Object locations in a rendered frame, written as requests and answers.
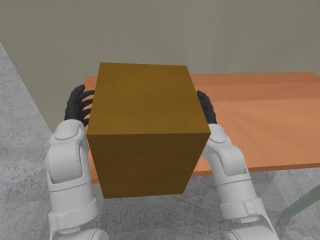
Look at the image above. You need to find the left robot hand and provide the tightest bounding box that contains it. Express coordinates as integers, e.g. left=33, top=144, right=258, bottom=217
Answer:
left=64, top=84, right=95, bottom=127

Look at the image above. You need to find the robot left upper arm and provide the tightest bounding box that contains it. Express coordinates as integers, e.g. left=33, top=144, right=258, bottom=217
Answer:
left=58, top=228, right=110, bottom=240

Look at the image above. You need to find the left robot forearm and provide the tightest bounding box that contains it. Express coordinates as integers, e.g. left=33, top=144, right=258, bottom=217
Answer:
left=45, top=119, right=99, bottom=240

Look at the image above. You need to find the robot right upper arm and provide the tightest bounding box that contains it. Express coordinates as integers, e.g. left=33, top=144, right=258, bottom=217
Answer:
left=224, top=223, right=278, bottom=240

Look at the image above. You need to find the table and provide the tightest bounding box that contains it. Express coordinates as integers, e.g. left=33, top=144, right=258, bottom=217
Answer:
left=81, top=72, right=320, bottom=218

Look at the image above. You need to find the right robot hand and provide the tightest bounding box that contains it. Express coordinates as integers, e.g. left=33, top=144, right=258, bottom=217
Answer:
left=197, top=90, right=217, bottom=124

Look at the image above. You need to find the carton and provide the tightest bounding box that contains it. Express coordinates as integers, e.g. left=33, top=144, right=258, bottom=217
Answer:
left=86, top=62, right=211, bottom=199

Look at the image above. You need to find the right robot forearm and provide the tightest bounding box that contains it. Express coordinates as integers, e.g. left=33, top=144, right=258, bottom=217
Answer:
left=201, top=123, right=280, bottom=240

